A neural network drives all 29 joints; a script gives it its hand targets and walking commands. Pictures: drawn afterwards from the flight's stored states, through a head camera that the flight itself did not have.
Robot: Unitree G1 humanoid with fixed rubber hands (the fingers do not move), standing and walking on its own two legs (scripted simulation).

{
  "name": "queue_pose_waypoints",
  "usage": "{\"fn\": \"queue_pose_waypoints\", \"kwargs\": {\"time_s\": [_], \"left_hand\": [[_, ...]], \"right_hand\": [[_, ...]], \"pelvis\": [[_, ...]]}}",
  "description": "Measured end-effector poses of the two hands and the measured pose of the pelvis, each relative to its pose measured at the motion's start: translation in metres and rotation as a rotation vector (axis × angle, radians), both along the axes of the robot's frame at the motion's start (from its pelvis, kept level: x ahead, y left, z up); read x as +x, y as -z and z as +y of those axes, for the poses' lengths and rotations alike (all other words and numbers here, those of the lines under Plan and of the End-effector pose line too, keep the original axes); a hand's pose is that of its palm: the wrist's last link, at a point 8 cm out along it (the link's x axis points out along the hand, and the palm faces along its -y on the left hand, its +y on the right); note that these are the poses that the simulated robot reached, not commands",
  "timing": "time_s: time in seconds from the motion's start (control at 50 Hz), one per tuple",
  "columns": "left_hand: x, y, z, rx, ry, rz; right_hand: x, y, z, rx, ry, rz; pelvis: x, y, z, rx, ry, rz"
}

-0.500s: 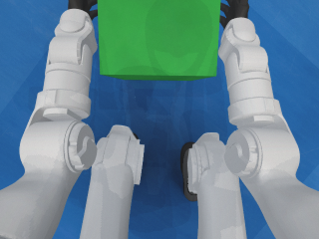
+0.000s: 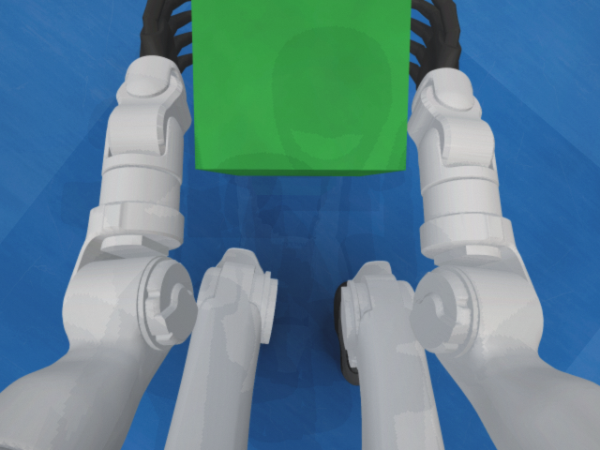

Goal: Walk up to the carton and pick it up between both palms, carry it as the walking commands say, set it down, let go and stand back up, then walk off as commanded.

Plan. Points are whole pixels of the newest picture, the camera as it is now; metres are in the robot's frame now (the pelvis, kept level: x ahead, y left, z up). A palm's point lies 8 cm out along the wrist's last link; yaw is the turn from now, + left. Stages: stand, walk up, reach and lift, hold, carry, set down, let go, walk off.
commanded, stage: reach and lift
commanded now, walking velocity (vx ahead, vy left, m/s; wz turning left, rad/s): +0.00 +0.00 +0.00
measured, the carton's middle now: (300, 90) +0.52 +0.05 -0.17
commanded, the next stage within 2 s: none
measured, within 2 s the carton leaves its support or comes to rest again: neither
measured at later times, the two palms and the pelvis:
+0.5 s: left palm (135, 49) +0.49 +0.19 -0.02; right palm (476, 62) +0.51 -0.10 -0.02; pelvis +0.00 +0.00 +0.05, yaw +1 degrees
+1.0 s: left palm (90, 29) +0.48 +0.18 +0.05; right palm (540, 45) +0.50 -0.11 +0.06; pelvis +0.01 +0.00 +0.11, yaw +1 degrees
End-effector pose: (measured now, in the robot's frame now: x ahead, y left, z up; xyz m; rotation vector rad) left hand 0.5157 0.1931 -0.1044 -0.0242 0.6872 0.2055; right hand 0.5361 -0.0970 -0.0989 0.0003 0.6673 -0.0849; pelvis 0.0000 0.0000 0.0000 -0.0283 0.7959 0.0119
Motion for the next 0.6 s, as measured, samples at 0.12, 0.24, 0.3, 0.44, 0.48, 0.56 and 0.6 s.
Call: {"fn": "queue_pose_waypoints", "kwargs": {"time_s": [0.12, 0.24, 0.3, 0.44, 0.48, 0.56, 0.6], "left_hand": [[-0.006, -0.022, -0.001, -0.001, 0.0, 0.004], [-0.01, -0.043, -0.002, 0.0, 0.0, 0.005], [-0.013, -0.052, -0.003, 0.0, 0.0, 0.005], [-0.019, -0.072, -0.004, -0.003, -0.002, 0.003], [-0.021, -0.078, -0.005, -0.004, -0.002, 0.003], [-0.024, -0.089, -0.005, -0.006, -0.003, 0.004], [-0.026, -0.095, -0.006, -0.007, -0.004, 0.005]], "right_hand": [[-0.006, -0.021, -0.001, 0.002, 0.001, 0.004], [-0.011, -0.041, -0.002, 0.002, -0.001, 0.005], [-0.014, -0.051, -0.003, 0.0, -0.002, 0.005], [-0.019, -0.071, -0.004, -0.001, -0.002, 0.003], [-0.021, -0.077, -0.005, -0.001, -0.002, 0.003], [-0.024, -0.089, -0.005, -0.002, -0.003, 0.004], [-0.025, -0.095, -0.006, -0.002, -0.004, 0.004]], "pelvis": [[-0.002, -0.014, -0.001, 0.002, -0.001, -0.004], [-0.004, -0.027, -0.001, 0.004, -0.002, -0.009], [-0.005, -0.033, -0.002, 0.005, -0.002, -0.011], [-0.005, -0.045, -0.002, 0.005, -0.004, -0.017], [-0.005, -0.049, -0.002, 0.005, -0.004, -0.02], [-0.004, -0.057, -0.002, 0.006, -0.005, -0.027], [-0.003, -0.061, -0.002, 0.006, -0.006, -0.03]]}}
